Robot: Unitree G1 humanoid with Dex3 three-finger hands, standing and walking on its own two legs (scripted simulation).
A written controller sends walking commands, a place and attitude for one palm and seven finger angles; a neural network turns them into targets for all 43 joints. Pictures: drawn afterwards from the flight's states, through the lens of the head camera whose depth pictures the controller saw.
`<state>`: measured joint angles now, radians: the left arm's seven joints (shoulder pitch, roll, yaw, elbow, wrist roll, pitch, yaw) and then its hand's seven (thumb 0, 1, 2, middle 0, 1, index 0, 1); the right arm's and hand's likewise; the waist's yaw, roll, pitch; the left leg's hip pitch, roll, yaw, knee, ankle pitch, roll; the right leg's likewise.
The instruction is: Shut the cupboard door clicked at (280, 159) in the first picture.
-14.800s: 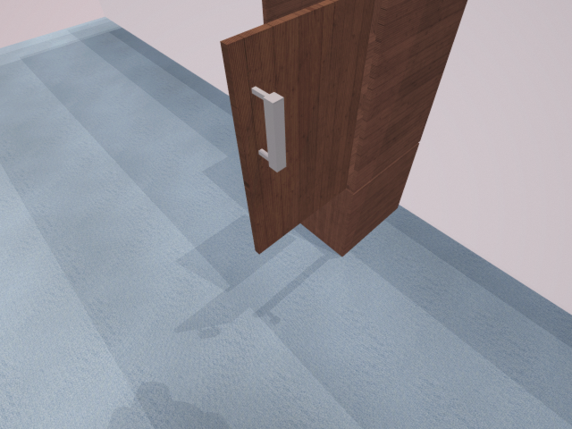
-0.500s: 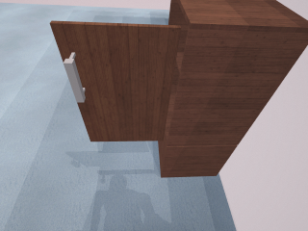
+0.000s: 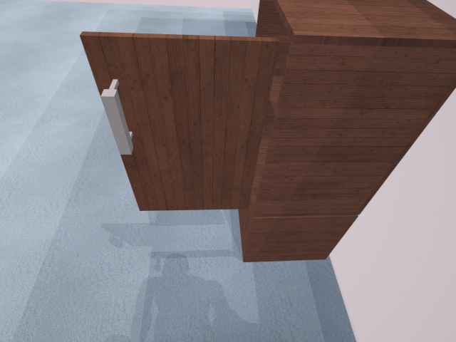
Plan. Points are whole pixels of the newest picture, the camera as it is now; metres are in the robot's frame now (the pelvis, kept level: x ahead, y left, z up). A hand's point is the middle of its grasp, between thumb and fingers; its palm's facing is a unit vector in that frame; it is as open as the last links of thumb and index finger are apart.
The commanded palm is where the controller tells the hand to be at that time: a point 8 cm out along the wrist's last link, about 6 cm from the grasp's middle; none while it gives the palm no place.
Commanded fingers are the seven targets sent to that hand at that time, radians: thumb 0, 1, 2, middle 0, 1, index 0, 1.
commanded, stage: look again from close up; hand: left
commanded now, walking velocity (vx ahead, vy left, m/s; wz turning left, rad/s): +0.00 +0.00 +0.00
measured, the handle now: (121, 118) +0.54 +0.29 +0.08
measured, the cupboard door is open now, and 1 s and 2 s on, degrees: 90 90 90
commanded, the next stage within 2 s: shuffle to correct the standing spot in 0.44 s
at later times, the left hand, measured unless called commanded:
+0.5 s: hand out of the picture +0.01 +0.19 -0.18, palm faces -0.02 -0.97 -0.22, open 7.4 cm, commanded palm none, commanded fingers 0.00 0.90 0.90 -0.20 -0.30 -0.20 -0.30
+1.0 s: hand out of the picture +0.03 +0.23 -0.20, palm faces +0.08 -0.98 -0.17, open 7.4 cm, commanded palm none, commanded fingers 0.00 0.90 0.90 -0.20 -0.30 -0.20 -0.30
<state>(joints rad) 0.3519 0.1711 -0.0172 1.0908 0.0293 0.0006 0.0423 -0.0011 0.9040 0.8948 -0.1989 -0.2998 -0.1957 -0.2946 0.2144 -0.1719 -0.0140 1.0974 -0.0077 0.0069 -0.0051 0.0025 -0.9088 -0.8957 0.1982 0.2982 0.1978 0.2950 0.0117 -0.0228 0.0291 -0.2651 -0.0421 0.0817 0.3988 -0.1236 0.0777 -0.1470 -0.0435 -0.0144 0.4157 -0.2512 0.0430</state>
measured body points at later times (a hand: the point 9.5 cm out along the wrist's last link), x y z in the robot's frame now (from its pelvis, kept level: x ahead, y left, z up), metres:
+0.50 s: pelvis +0.01 +0.00 +0.00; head +0.01 +0.01 +0.45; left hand +0.01 +0.24 -0.16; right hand +0.02 -0.24 -0.15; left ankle +0.06 +0.07 -0.74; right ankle -0.02 -0.15 -0.74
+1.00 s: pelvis +0.07 +0.05 -0.01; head +0.09 +0.08 +0.43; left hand +0.03 +0.28 -0.18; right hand +0.09 -0.19 -0.15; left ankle +0.08 +0.11 -0.74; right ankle +0.00 -0.10 -0.68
